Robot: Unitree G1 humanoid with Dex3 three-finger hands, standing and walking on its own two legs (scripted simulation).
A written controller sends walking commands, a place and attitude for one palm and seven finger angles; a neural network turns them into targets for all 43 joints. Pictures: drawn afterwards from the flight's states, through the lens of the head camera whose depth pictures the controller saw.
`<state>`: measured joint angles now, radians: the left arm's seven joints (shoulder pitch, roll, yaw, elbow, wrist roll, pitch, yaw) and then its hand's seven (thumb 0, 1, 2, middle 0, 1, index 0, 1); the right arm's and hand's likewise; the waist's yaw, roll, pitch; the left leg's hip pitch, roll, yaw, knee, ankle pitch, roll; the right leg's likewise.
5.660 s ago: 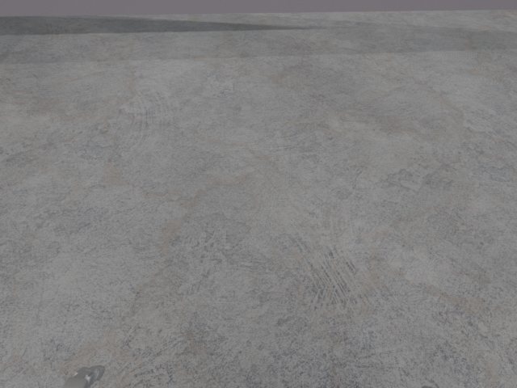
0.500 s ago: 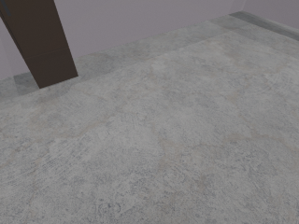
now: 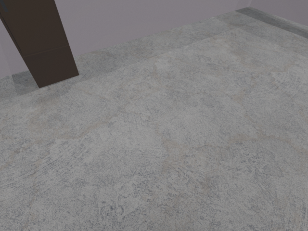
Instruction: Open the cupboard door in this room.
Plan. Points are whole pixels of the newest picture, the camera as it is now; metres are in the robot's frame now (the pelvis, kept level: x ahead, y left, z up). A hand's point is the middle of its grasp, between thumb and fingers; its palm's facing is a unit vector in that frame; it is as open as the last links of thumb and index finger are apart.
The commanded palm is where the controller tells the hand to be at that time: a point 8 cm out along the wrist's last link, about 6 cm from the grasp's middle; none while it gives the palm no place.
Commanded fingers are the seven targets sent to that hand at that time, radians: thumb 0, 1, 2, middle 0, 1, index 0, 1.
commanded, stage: stand and wait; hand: left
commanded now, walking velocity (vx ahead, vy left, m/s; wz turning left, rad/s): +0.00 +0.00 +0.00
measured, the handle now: (1, 0) +1.49 +1.18 +0.03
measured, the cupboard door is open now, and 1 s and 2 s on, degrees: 0 0 0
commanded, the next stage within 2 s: turn or walk to find it in 0.36 s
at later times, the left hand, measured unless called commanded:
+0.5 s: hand out of the picture +0.08 +0.25 -0.16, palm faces +0.02 -0.94 -0.33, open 7.4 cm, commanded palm none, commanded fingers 0.00 0.90 0.90 -0.20 -0.30 -0.20 -0.30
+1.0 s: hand out of the picture +0.03 +0.19 -0.18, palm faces +0.10 -0.97 -0.23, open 7.4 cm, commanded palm none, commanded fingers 0.00 0.90 0.90 -0.20 -0.30 -0.20 -0.30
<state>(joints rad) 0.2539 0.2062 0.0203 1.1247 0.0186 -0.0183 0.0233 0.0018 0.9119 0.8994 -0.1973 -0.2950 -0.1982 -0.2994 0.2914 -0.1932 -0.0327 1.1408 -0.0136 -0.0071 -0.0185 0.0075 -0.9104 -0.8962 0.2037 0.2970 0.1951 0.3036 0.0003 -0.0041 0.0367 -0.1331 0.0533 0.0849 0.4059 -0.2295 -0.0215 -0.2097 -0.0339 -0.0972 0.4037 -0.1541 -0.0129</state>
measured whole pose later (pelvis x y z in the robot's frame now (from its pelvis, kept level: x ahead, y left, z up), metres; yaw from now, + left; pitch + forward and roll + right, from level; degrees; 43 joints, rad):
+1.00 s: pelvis +0.02 +0.00 +0.00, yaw +5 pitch -1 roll +0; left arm 0.22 0.20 0.01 1.11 0.01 0.01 0.03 0.00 0.91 0.90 -0.20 -0.30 -0.20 -0.30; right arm 0.19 -0.20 -0.01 1.10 -0.01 0.02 -0.01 0.01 -0.92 -0.90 0.21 0.30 0.20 0.30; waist 0.01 0.00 0.05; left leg -0.17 0.03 0.00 0.46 -0.27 -0.03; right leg -0.21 -0.07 -0.17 0.47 -0.23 0.00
